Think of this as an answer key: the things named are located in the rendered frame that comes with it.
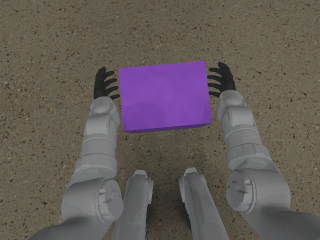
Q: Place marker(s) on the carton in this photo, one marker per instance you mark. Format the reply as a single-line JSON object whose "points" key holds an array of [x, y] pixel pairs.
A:
{"points": [[164, 97]]}

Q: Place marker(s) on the right robot hand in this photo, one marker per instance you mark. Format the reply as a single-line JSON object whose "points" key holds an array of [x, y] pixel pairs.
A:
{"points": [[227, 82]]}

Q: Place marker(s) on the right robot upper arm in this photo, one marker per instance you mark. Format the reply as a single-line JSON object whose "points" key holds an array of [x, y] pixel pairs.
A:
{"points": [[262, 197]]}

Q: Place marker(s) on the right robot forearm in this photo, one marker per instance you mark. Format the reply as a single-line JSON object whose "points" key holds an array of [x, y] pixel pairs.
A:
{"points": [[241, 135]]}

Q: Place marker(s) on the left robot upper arm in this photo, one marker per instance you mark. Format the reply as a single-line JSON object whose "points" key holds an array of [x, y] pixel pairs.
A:
{"points": [[88, 209]]}

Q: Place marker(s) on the robot left shin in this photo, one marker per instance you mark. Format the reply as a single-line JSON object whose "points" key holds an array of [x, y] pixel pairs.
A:
{"points": [[139, 172]]}

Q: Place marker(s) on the left robot hand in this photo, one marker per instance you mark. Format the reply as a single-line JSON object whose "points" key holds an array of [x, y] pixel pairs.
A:
{"points": [[100, 86]]}

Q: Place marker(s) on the left robot forearm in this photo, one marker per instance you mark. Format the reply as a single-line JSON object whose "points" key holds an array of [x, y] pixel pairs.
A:
{"points": [[97, 159]]}

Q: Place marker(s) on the right robot thigh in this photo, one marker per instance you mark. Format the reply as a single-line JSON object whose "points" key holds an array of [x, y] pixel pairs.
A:
{"points": [[206, 223]]}

